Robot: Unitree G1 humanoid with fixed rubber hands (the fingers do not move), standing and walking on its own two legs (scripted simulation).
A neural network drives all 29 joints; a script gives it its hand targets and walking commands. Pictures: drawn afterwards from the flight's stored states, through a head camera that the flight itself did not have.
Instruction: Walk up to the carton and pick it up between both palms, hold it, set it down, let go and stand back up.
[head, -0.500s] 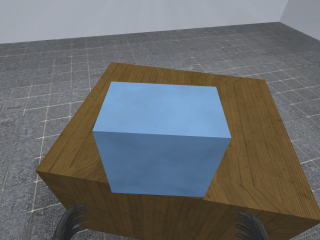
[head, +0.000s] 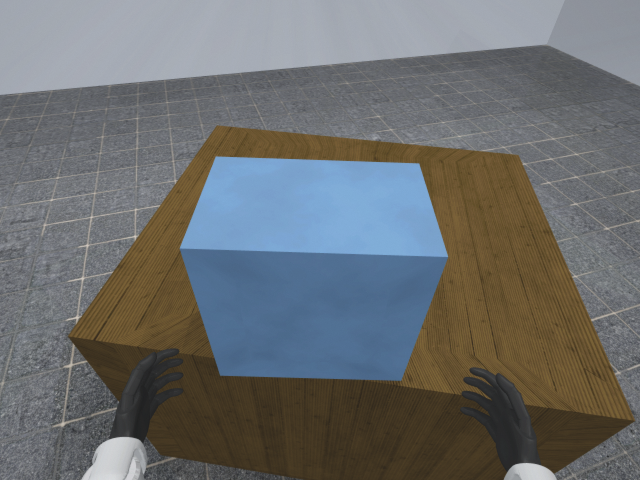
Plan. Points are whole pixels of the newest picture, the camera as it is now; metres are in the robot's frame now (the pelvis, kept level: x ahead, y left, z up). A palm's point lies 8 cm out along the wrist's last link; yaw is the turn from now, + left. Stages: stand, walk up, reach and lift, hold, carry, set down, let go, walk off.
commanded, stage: reach and lift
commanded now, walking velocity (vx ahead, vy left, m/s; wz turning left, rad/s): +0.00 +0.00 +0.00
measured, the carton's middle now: (314, 275) +0.42 +0.05 +0.02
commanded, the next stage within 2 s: none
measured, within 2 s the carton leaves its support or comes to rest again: neither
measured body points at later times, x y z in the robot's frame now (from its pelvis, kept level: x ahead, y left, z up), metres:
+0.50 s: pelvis +0.02 +0.00 +0.01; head +0.00 +0.00 +0.46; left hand +0.29 +0.26 +0.06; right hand +0.30 -0.22 +0.06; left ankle +0.00 +0.10 -0.73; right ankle +0.02 -0.11 -0.73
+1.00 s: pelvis +0.03 +0.00 +0.02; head +0.04 +0.01 +0.47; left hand +0.36 +0.27 +0.13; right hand +0.36 -0.22 +0.12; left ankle +0.00 +0.10 -0.73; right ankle +0.02 -0.11 -0.73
